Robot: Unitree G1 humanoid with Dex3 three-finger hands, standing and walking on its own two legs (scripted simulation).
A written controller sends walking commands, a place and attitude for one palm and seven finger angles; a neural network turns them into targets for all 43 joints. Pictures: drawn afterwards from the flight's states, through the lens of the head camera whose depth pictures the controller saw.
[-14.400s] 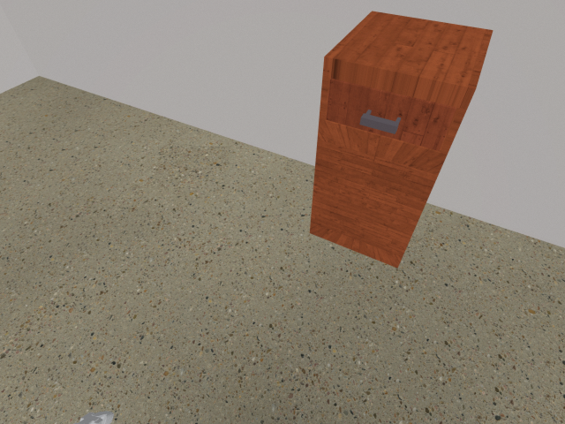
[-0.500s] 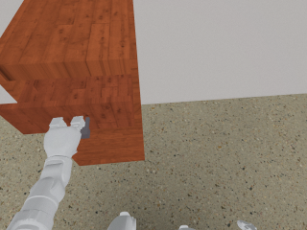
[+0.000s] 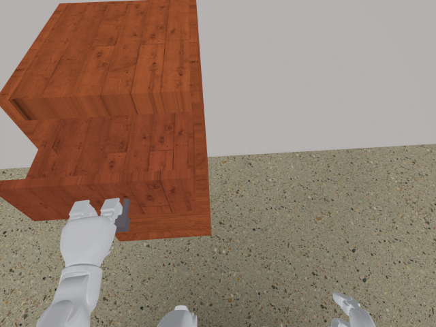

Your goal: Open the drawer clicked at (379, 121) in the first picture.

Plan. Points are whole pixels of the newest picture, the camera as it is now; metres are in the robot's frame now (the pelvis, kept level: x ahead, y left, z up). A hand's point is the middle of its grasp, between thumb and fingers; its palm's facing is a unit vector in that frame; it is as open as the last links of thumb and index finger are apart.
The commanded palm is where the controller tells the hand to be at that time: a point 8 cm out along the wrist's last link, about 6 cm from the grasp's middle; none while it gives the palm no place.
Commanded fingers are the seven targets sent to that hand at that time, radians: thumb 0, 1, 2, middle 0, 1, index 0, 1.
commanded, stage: pull the drawer open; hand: left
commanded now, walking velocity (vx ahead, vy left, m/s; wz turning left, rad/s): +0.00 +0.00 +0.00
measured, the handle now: (102, 214) +0.33 +0.25 -0.02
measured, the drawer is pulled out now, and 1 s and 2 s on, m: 0.18 0.29 0.30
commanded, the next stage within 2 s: open the thumb to release the handle in 1.20 s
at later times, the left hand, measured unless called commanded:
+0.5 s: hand (97, 272) +0.23 +0.24 -0.04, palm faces -0.02 -0.06 -1.00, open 5.8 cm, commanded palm +0.19 +0.24 +0.01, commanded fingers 0.00 0.90 0.90 -0.40 -1.35 -0.40 -1.35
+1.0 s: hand (90, 311) +0.16 +0.23 -0.04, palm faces -0.02 -0.07 -1.00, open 5.8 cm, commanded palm +0.13 +0.24 +0.01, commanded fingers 0.00 0.90 0.90 -0.40 -1.35 -0.40 -1.35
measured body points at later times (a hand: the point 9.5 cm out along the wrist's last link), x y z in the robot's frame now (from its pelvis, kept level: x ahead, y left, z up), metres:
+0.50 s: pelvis -0.01 -0.01 -0.01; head +0.04 -0.03 +0.44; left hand +0.22 +0.24 +0.02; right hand +0.17 -0.25 -0.12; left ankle +0.04 +0.12 -0.67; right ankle -0.04 -0.12 -0.67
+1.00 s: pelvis -0.01 -0.02 -0.02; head +0.04 -0.03 +0.43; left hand +0.16 +0.23 +0.02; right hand +0.20 -0.24 -0.12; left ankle +0.04 +0.12 -0.67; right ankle -0.04 -0.12 -0.67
